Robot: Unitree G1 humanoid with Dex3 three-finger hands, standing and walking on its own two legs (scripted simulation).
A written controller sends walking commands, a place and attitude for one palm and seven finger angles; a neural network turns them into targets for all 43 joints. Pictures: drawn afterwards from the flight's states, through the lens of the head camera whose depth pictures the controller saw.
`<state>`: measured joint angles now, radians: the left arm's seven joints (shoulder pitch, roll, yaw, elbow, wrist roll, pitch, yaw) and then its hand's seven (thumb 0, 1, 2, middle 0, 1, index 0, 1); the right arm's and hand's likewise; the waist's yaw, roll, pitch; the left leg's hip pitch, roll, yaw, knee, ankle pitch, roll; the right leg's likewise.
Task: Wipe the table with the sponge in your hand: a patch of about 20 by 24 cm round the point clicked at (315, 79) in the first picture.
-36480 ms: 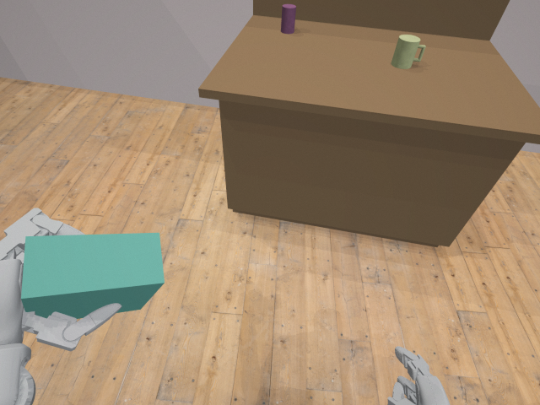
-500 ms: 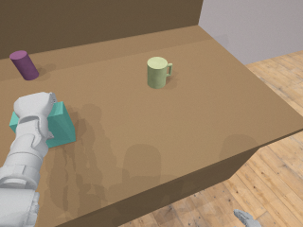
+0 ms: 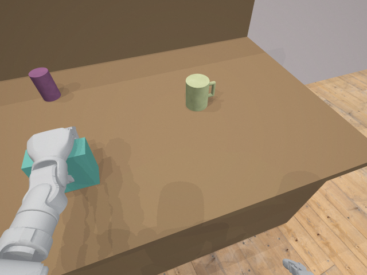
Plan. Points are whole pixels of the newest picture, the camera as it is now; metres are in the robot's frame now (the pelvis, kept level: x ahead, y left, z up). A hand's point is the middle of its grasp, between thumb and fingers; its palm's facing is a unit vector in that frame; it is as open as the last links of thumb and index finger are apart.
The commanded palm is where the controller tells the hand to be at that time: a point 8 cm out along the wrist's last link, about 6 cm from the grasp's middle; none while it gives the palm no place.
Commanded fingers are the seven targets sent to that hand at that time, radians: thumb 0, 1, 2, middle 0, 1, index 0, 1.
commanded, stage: wipe back along the first lane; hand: left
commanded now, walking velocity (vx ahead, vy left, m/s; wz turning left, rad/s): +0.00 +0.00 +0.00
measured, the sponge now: (68, 172) +0.34 +0.33 +0.00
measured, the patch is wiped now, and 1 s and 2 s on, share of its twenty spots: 1.00 1.00 1.00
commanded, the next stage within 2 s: lift the sponge slowly off the table in 1.18 s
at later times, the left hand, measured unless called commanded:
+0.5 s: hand (67, 174) +0.31 +0.29 +0.05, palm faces -0.02 -0.03 -1.00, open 10.1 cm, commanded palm +0.26 +0.27 +0.08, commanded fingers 0.00 0.10 1.30 -1.20 -1.60 -1.20 -1.60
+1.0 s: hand (70, 197) +0.25 +0.26 +0.05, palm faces +0.01 -0.04 -1.00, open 10.1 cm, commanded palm +0.21 +0.24 +0.07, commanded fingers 0.00 0.10 1.30 -1.20 -1.60 -1.20 -1.60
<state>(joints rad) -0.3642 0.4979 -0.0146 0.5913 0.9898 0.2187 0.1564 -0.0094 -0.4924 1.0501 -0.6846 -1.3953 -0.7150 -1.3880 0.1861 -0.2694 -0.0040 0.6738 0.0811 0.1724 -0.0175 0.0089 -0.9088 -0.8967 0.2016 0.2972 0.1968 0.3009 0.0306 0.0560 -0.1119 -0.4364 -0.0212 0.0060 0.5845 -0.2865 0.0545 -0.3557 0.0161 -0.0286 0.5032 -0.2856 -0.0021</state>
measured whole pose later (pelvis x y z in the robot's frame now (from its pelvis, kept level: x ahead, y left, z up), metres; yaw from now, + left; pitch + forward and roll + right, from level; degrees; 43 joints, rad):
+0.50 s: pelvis +0.00 -0.02 +0.00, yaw +0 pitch +6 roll -1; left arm -0.19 0.45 -0.06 0.40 0.98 0.30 0.17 -0.01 -0.48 1.05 -0.67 -1.42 -0.70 -1.41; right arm 0.13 -0.28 0.01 0.64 0.08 0.15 -0.02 0.01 -0.91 -0.90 0.20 0.30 0.20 0.30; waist 0.06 0.07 -0.11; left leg -0.38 -0.01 0.00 0.57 -0.29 0.03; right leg -0.31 0.03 -0.03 0.51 -0.30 -0.02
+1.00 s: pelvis +0.00 -0.02 +0.00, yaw -1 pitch +3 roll -1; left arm 0.07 0.41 -0.09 0.12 0.98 0.35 0.18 -0.01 -0.48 1.05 -0.66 -1.42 -0.69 -1.41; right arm 0.08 -0.27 0.01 0.63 0.07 0.11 -0.01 0.01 -0.91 -0.90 0.20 0.30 0.20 0.30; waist 0.09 0.08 -0.10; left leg -0.31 -0.01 0.01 0.55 -0.29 0.03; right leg -0.26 0.03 -0.02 0.51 -0.30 -0.03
